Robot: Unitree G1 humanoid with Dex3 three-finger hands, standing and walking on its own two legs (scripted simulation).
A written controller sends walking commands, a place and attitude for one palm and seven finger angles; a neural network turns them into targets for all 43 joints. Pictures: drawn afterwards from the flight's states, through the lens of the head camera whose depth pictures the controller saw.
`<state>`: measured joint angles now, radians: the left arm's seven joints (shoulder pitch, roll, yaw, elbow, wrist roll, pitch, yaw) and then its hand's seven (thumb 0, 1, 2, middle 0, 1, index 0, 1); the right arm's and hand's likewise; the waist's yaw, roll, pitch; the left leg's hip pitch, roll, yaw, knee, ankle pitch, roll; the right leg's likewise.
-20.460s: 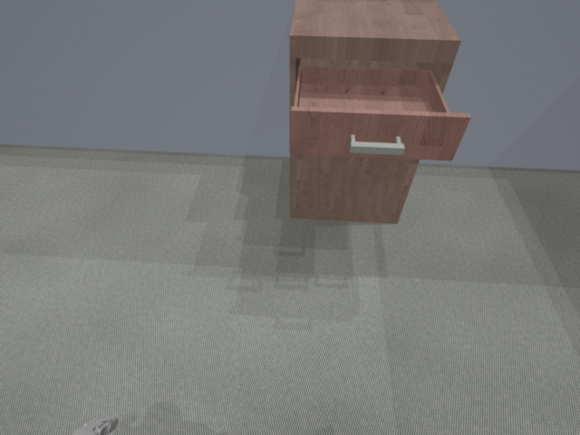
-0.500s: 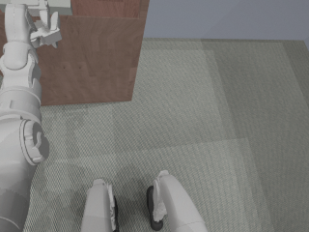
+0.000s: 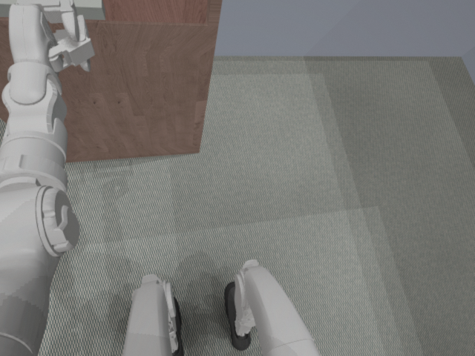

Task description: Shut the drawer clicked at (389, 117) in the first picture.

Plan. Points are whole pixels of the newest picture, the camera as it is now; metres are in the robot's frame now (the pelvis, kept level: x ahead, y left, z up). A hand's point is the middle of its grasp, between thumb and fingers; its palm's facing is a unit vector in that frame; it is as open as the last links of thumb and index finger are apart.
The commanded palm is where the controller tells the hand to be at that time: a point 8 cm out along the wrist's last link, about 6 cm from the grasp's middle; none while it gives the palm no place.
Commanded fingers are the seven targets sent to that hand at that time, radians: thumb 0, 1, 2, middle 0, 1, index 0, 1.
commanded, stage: pull the fist back off the drawer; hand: left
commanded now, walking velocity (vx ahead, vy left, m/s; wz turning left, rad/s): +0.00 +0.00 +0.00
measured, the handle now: out of the picture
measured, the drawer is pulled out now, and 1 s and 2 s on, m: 0.00 0.00 0.00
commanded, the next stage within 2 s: draw the hand back to the body in 0.28 s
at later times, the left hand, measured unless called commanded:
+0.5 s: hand (67, 52) +0.55 +0.17 +0.07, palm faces +0.02 -1.00 -0.06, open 3.3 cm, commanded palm +0.49 +0.20 +0.09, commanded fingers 0.00 0.90 0.90 -1.40 -1.60 -1.40 -1.60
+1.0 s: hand out of the picture +0.38 +0.20 +0.17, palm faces +0.08 -0.98 -0.19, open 3.3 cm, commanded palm +0.35 +0.25 +0.20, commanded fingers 0.00 0.90 0.90 -1.40 -1.60 -1.40 -1.60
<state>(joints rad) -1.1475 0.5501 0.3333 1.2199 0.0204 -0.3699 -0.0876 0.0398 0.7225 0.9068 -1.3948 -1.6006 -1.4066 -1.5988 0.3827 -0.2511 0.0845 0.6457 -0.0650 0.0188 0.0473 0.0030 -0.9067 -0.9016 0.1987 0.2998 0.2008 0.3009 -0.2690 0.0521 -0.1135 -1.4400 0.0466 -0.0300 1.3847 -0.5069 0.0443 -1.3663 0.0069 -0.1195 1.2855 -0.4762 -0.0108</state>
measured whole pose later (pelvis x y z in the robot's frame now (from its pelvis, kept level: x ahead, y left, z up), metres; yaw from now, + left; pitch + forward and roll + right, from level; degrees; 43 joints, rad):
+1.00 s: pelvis +0.08 +0.00 +0.11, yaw +2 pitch +10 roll -2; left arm 0.00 0.30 0.11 0.17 -0.12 -0.16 -0.05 0.02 0.90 0.89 -1.40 -1.60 -1.40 -1.60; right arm 0.22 -0.24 0.03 0.49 0.05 0.05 -0.04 0.01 -0.91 -0.90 0.20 0.30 0.20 0.30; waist -0.03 0.04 -0.10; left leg -0.56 0.00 0.03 0.82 -0.44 0.04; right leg -0.53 -0.01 -0.05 0.77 -0.42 0.01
